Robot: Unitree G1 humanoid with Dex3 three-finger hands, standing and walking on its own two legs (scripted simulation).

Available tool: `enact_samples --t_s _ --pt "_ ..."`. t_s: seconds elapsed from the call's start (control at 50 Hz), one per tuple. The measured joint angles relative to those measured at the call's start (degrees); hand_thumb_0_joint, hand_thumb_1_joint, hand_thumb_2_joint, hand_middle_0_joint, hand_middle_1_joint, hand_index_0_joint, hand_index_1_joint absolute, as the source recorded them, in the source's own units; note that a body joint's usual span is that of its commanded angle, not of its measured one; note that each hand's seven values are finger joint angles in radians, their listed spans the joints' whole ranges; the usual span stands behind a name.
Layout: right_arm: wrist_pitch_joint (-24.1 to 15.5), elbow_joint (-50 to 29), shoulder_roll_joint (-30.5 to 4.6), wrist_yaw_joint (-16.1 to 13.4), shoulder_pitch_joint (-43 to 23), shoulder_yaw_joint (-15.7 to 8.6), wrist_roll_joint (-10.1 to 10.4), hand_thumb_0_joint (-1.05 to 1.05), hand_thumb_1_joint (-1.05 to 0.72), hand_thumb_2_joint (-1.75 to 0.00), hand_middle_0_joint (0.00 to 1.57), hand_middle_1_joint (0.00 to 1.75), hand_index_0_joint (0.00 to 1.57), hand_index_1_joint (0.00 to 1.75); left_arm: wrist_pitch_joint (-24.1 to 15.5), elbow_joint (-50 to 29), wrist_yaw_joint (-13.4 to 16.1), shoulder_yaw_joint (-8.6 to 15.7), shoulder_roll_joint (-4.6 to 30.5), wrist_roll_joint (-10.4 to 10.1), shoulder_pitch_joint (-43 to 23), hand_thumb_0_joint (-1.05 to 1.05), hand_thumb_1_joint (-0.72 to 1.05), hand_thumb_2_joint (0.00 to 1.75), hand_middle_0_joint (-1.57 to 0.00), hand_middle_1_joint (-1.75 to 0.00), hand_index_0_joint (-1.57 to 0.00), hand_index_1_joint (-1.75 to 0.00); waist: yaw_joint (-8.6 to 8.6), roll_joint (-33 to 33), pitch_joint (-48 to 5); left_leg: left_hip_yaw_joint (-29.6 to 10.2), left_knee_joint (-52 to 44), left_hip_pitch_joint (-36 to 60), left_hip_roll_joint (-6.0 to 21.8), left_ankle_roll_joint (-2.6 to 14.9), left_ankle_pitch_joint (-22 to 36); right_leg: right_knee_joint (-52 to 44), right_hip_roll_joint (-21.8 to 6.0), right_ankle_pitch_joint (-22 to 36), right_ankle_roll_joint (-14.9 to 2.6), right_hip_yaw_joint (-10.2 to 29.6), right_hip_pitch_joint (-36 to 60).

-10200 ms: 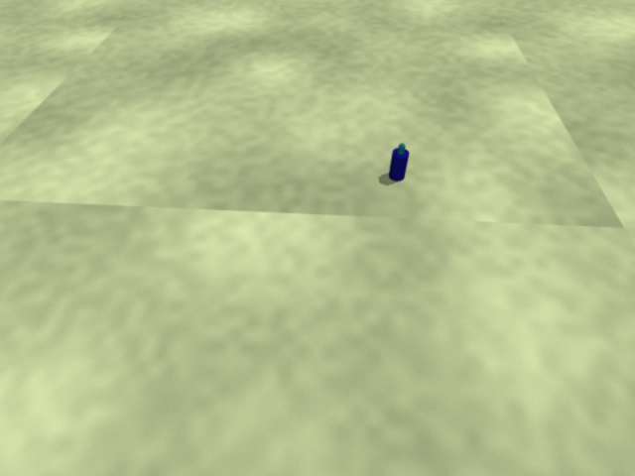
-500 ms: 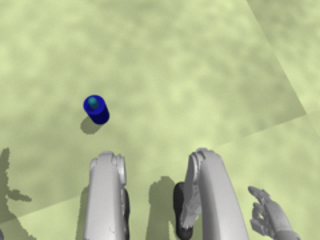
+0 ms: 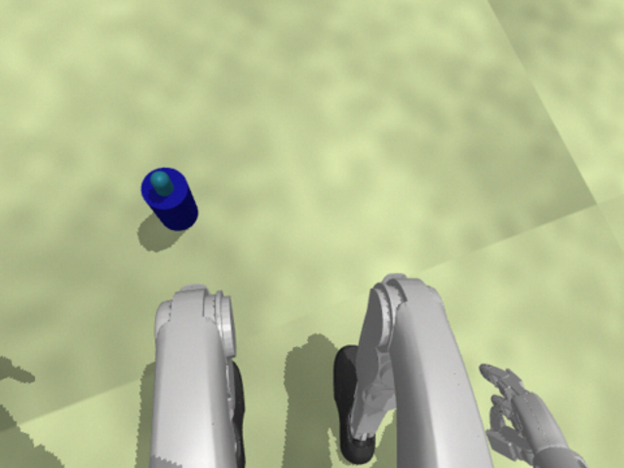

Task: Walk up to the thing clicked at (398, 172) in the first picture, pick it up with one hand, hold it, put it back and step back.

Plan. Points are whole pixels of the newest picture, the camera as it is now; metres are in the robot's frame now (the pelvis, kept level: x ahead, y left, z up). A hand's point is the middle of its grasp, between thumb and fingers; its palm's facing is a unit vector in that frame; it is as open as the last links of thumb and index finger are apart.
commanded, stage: go down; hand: left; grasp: from the side
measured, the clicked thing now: (169, 197) +0.50 +0.23 -0.29
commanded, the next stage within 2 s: approach in 0.36 s
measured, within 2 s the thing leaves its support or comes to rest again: neither
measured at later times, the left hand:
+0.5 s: hand out of the picture +0.40 +0.41 -0.01, palm faces +0.12 -0.99 -0.07, open 17.5 cm
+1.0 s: hand (76, 212) +0.44 +0.34 -0.19, palm faces +0.10 -0.99 +0.03, open 17.6 cm
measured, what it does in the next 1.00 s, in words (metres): lowers itself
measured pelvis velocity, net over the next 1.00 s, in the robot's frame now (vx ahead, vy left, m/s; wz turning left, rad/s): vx -0.01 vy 0.01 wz -0.11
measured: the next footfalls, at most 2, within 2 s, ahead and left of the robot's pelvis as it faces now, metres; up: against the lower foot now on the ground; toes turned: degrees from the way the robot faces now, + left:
none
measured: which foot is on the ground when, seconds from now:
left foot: down 0.00-1.00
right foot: down 0.00-1.00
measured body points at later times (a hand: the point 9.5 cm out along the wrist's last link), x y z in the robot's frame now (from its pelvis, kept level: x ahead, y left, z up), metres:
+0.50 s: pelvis -0.01 +0.00 -0.02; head +0.21 +0.08 +0.37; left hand +0.39 +0.46 +0.00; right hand +0.14 -0.28 -0.11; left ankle +0.08 +0.12 -0.35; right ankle +0.10 -0.12 -0.35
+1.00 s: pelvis -0.01 +0.01 -0.07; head +0.25 +0.13 +0.27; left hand +0.43 +0.39 -0.19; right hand +0.13 -0.27 -0.13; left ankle +0.08 +0.12 -0.35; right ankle +0.10 -0.12 -0.35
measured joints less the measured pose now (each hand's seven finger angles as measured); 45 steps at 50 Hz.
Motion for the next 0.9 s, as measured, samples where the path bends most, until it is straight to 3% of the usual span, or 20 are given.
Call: enact_samples --t_s 0.52,0.64,0.74,0.9 --pt "0.1 -1.4 -0.9 0.2 -0.7 2.3 -0.4 0.0 -0.92 -0.9 0.21 0.3 0.21 0.3 -0.6 1.7 -2.3 2.3 4.4 -0.8 -1.8 -0.02 -0.57 0.08 -0.07 -0.07 -0.05 -0.08 -1.03 -0.9 2.2 -1.2 3.5 -2.4 0.2 0.33 0.4 2.5 0.3 0.9 0.24 -0.9 -1.7" --pt "-0.3 -1.8 -1.4 0.4 -1.3 3.7 -0.9 0.0 -0.92 -0.9 0.21 0.3 0.21 0.3 -3.3 6.3 -2.9 2.9 6.9 -3.1 -3.2 -0.02 -0.59 0.05 -0.08 -0.07 -0.06 -0.08 -1.95 -1.6 3.5 -1.7 5.1 -3.3 0.4 0.28 0.2 3.7 0.6 0.9 0.2 -1.3 -2.5" --pt "-0.5 -2.3 -2.0 1.0 -2.3 5.4 -2.2 0.0 -0.91 -0.9 0.21 0.3 0.21 0.31 -6.7 11.4 -1.8 1.8 7.2 -4.4 -4.9 -0.02 -0.6 0.04 -0.08 -0.07 -0.06 -0.08 -2.76 -2.9 5.8 -2.7 7.7 -4.7 0.7 0.29 -0.3 5.6 0.9 1.0 0.21 -2.0 -3.6" --pt "0.8 -3.1 -1.7 2.4 -5.9 9.0 -5.9 0.0 -0.91 -0.9 0.21 0.3 0.21 0.31 -13.4 14.2 2.6 1.3 5.3 -0.7 -5.2 -0.02 -0.61 0.04 -0.08 -0.07 -0.05 -0.09 -5.37 -6.8 11.5 -5.3 13.2 -6.4 0.9 0.21 -1.2 9.3 1.5 1.1 0.4 -3.9 -4.2"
